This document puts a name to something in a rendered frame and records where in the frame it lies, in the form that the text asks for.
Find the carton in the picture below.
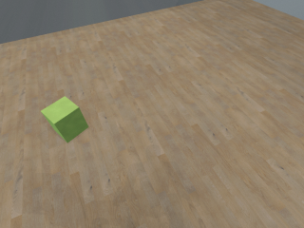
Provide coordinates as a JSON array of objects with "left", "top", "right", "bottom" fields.
[{"left": 41, "top": 96, "right": 88, "bottom": 143}]

